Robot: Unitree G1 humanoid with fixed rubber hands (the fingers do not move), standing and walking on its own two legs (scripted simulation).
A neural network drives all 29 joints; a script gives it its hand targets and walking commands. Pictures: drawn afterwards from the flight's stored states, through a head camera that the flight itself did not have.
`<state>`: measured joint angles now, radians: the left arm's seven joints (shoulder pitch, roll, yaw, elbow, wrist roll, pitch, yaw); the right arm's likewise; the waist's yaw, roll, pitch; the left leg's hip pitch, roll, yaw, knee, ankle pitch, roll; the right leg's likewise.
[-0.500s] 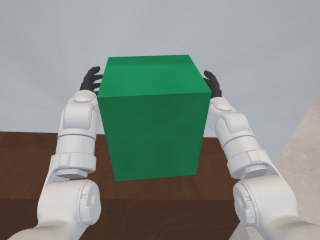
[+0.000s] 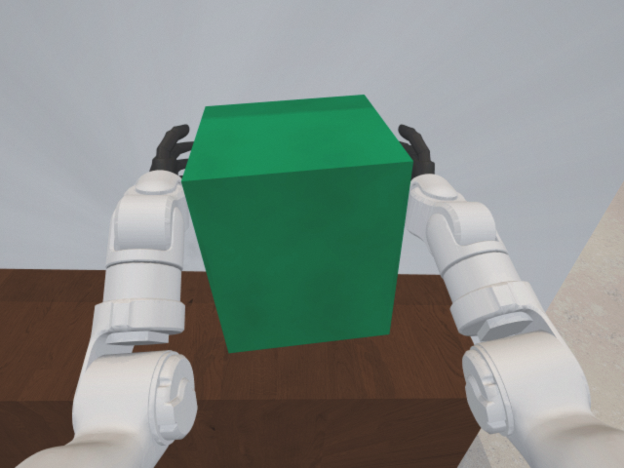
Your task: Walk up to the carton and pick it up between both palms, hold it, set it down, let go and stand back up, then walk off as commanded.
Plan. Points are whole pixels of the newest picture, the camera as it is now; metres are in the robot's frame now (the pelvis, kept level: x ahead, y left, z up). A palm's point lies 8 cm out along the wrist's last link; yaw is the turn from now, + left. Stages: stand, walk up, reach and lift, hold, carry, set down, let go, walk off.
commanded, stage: reach and lift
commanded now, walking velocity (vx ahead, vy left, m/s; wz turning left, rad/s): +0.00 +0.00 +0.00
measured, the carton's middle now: (297, 221) +0.39 +0.00 +0.20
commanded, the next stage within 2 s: hold in 0.40 s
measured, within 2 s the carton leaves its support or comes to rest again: neither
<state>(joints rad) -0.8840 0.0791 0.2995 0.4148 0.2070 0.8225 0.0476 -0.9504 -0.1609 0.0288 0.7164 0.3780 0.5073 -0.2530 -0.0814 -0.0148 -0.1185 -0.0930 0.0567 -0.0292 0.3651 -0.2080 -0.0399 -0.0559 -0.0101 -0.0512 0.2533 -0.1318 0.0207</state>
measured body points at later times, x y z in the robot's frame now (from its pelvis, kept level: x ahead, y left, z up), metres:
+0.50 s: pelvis -0.01 +0.00 +0.00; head -0.10 +0.02 +0.44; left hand +0.38 +0.16 +0.29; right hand +0.38 -0.14 +0.29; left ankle +0.00 +0.14 -0.75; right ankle +0.01 -0.13 -0.75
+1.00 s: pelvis -0.01 +0.00 +0.00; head -0.10 +0.02 +0.44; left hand +0.38 +0.16 +0.29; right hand +0.38 -0.14 +0.29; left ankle +0.00 +0.14 -0.75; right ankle +0.01 -0.13 -0.75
